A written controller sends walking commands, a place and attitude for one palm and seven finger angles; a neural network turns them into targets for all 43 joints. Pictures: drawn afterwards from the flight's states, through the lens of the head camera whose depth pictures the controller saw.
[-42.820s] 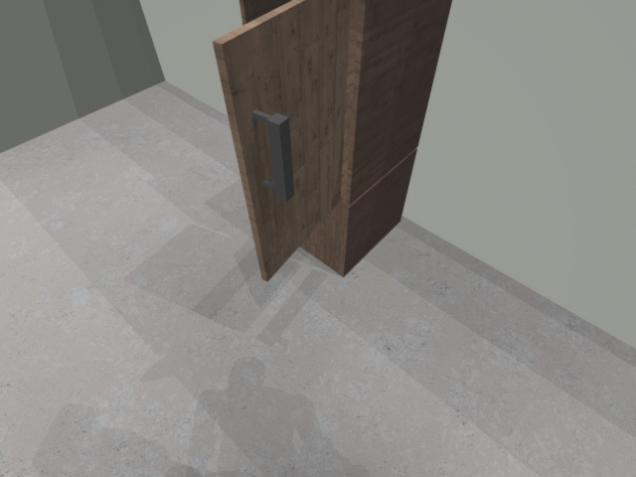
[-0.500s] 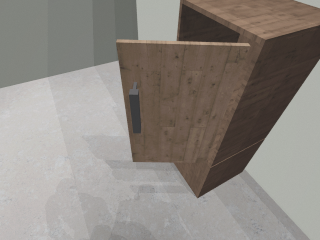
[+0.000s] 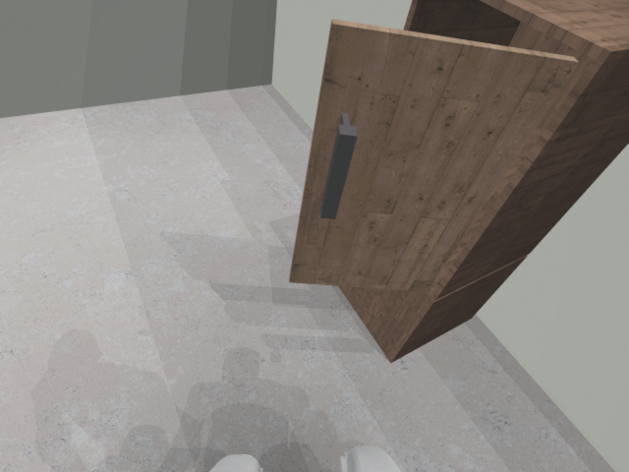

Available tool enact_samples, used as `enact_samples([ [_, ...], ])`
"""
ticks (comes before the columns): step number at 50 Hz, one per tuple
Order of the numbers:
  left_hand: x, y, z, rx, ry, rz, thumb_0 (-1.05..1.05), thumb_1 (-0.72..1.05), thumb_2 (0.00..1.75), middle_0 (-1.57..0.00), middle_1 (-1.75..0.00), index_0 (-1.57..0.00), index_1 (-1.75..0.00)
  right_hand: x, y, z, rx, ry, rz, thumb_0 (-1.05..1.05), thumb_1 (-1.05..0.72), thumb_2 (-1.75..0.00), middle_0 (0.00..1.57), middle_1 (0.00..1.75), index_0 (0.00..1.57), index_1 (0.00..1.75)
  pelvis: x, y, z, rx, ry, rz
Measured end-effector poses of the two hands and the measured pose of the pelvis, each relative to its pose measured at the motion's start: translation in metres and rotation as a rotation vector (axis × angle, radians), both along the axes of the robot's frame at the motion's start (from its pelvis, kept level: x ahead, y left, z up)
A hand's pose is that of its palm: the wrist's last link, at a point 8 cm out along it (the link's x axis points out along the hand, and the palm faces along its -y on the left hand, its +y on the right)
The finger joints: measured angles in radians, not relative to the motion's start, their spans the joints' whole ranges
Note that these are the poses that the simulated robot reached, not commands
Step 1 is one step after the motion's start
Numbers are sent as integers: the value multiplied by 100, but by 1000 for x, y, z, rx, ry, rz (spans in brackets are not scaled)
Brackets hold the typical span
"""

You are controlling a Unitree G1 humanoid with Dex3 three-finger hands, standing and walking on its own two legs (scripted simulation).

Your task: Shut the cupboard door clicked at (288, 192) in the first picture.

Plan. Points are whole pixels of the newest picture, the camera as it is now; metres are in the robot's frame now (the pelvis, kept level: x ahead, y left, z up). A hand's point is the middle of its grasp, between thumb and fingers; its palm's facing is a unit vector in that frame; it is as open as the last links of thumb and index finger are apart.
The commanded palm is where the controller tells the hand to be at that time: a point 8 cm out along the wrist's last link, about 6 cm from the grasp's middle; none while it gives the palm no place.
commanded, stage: come to a stop and stand still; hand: left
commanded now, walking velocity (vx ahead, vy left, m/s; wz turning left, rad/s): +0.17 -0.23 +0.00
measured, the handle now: (336, 167) +0.56 +0.01 +0.08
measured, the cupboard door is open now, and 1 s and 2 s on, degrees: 61 61 61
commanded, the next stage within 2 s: look again from close up in 0.24 s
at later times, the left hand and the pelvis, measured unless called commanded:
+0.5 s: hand out of the picture +0.07 +0.12 -0.12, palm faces -0.03 -0.98 -0.18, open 7.3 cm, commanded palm none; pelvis -0.02 -0.05 +0.04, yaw +0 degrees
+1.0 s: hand out of the picture -0.04 +0.05 -0.12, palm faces +0.07 -0.98 -0.16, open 7.3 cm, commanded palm none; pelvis +0.00 -0.10 +0.05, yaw +1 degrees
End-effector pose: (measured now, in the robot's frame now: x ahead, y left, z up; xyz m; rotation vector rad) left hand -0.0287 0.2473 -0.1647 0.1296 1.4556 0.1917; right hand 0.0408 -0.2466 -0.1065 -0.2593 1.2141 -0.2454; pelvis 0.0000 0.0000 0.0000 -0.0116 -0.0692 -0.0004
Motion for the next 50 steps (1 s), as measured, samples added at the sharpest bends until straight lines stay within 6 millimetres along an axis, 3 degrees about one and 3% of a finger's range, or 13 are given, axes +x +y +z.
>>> enact_samples([
  [5,51,22,33,24,-180,-21,1,92,90,-20,-30,-20,-30,-47,37,10,74,136,-14,0,-90,-90,20,29,20,30,-4,5,25,-12,44,4],
  [11,82,15,65,6,-224,-109,1,92,90,-20,-30,-20,-30,-84,50,29,112,146,-101,0,-90,-90,20,30,21,30,-8,5,49,-28,85,-9],
  [18,99,-22,76,-28,-236,-158,1,91,90,-20,-30,-20,-30,-131,34,35,134,231,-155,0,-90,-90,20,30,21,30,-16,-11,56,-24,99,-2],
  [24,94,-69,75,-33,-268,-140,1,91,90,-20,-30,-20,-30,-153,-2,18,171,315,-159,0,-90,-90,20,30,20,30,-22,-42,47,22,94,12],
  [28,75,-82,81,20,-253,-86,-1,95,90,-20,-30,-20,-30,-142,-28,9,182,322,-127,0,-90,-90,20,30,20,30,-22,-59,47,19,71,24],
  [33,51,-92,81,33,-199,-53,-1,95,90,-20,-30,-20,-30,-104,-49,6,173,253,-78,0,-91,-90,20,29,20,30,-13,-73,48,11,63,28],
  [41,12,-120,72,-4,-85,0,1,94,90,-20,-30,-20,-30,-41,-57,5,163,148,10,1,-92,-90,19,29,20,30,-6,-89,49,23,52,25],
  [50,-17,-149,73,-42,-7,21,1,92,90,-20,-30,-20,-30,-14,-74,5,155,111,29,1,-93,-90,20,29,20,30,-3,-100,50,28,42,25],
])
